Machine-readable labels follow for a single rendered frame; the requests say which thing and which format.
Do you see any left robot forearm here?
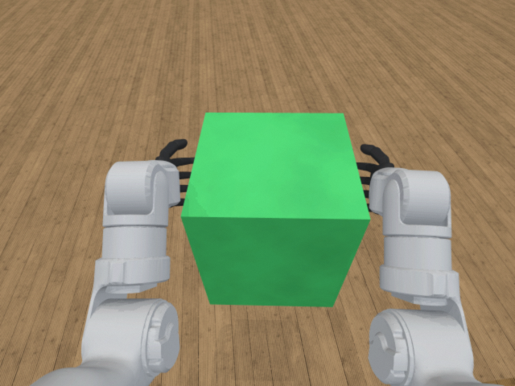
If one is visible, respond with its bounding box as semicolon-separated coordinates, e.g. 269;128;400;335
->
81;160;180;359

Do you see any robot right upper arm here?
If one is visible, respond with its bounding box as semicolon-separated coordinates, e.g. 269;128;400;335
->
369;309;504;386

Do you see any left robot hand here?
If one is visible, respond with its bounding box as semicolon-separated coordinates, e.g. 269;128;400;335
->
155;139;195;207

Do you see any right robot hand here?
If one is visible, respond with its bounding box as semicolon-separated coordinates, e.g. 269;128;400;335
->
356;144;394;215

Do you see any right robot forearm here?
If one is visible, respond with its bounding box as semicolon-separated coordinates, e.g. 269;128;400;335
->
369;167;474;367

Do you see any robot left upper arm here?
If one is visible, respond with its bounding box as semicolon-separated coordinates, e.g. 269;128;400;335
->
30;298;179;386

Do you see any carton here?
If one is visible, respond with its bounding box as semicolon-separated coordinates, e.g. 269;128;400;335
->
181;113;371;307

